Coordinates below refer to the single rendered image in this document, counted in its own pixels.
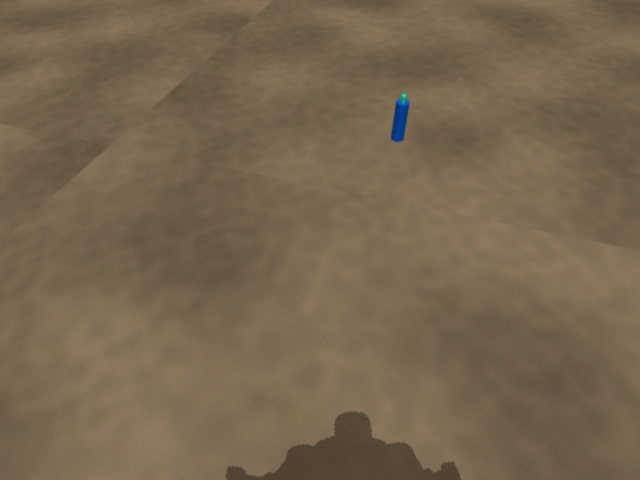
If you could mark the bottle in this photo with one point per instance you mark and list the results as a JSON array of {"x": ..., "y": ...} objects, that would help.
[{"x": 400, "y": 118}]

